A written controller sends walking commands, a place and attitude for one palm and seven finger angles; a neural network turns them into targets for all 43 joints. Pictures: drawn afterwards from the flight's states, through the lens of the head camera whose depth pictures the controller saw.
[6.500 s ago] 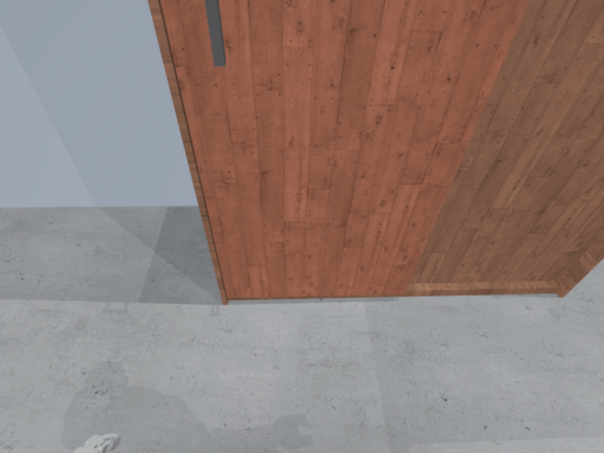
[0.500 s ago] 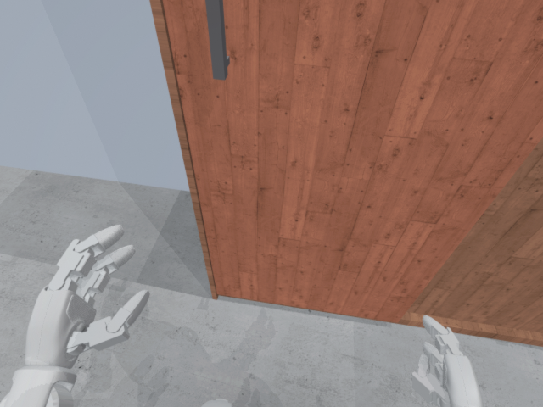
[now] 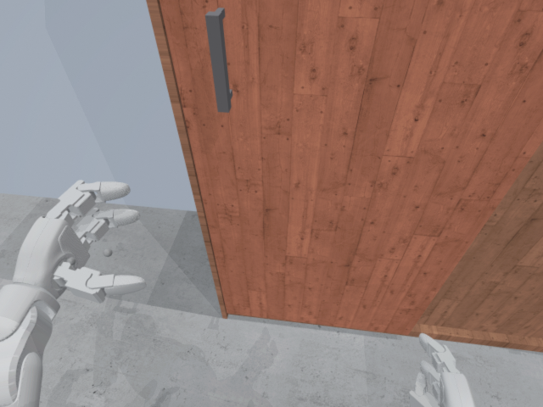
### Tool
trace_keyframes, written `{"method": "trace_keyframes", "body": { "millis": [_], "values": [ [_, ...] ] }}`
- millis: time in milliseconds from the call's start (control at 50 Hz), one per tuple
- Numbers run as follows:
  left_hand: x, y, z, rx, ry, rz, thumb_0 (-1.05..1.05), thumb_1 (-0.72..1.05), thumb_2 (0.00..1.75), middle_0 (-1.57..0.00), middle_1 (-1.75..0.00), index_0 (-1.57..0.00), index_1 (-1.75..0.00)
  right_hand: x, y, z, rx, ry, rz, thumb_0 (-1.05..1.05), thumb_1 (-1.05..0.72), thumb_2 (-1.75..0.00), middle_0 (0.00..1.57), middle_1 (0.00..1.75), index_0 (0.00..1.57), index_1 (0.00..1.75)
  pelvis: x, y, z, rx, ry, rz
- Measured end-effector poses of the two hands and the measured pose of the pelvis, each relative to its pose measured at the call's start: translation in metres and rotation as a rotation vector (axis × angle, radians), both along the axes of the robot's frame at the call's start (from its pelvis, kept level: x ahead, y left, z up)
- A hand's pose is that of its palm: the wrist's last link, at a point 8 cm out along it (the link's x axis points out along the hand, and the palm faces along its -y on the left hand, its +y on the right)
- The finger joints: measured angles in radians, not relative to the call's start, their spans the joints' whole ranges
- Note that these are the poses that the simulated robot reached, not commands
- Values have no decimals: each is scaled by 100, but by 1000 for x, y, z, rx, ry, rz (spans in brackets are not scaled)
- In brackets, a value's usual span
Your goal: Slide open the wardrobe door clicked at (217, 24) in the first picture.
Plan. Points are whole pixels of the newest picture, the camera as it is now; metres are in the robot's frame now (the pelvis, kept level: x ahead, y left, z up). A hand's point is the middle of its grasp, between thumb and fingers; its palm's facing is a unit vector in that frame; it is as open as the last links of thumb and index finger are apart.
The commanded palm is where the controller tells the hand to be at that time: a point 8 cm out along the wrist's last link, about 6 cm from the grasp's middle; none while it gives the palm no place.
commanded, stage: raise the hand with hooked fingers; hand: left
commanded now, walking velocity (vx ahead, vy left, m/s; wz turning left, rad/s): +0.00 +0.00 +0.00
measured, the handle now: (222, 61) +0.57 +0.15 +0.26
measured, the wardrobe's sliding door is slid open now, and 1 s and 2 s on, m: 0.00 0.00 0.00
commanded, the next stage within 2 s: move the hooked fingers beside the handle in 1.02 s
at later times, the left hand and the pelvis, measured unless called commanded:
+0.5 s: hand (37, 152) +0.26 +0.27 +0.29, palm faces +0.07 -0.99 -0.14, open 13.9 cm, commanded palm +0.23 +0.31 +0.28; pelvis +0.00 -0.01 +0.01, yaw +1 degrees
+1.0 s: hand (48, 146) +0.29 +0.28 +0.28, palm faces +0.10 -0.99 -0.10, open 14.0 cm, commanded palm +0.24 +0.31 +0.28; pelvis +0.00 -0.01 +0.01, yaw +1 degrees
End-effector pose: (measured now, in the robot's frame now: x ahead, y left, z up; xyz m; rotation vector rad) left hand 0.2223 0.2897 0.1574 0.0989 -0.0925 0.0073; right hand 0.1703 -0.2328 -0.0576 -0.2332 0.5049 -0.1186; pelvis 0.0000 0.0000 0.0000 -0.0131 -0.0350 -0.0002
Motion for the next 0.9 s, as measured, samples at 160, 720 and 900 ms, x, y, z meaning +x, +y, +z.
{"method": "trace_keyframes", "body": {
  "millis": [160, 720, 900],
  "values": [
    [6, 21, 58, 18, -122, 47, 0, -35, 37, -30, -110, -29, -110, 34, 25, 23, 51, -94, 71, 1, -90, -90, 21, 30, 20, 30, 3, -3, 6, 2, -28, 2],
    [41, 23, 113, 29, 37, -9, -1, -50, 30, -30, -120, -30, -120, 29, 1, 7, 85, 24, 70, 1, -90, -90, 21, 30, 20, 30, -1, -14, 10, 12, -25, 8],
    [31, 28, 126, 1, -128, 44, -1, -50, 30, -31, -120, -31, -120, 34, 2, 18, 67, -6, 68, 1, -90, -90, 20, 30, 20, 30, 4, -17, 10, 9, -38, 0]
  ]
}}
